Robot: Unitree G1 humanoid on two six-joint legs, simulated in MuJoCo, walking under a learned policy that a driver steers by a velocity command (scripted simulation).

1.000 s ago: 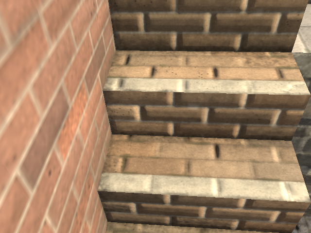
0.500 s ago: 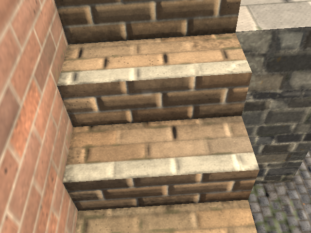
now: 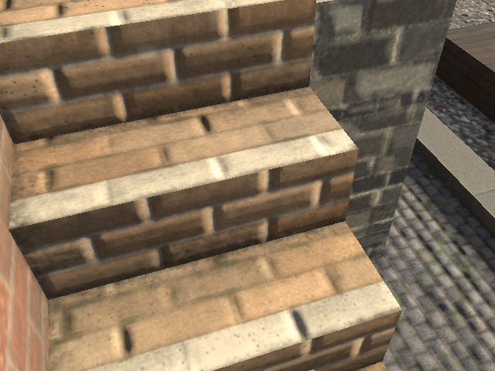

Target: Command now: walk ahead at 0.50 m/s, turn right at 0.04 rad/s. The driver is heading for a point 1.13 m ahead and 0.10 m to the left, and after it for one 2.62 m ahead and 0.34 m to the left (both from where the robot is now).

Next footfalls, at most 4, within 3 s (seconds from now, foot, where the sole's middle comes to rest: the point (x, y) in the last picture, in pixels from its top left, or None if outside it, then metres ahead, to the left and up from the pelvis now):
0.16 right None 0.09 -0.20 -0.71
0.66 left None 0.17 0.11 -0.50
1.18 right None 0.32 -0.18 -0.50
1.68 left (156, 332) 0.48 0.13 -0.30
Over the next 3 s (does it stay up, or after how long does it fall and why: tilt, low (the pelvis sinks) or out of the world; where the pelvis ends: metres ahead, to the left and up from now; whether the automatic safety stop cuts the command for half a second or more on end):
stays up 0.54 -0.01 0.47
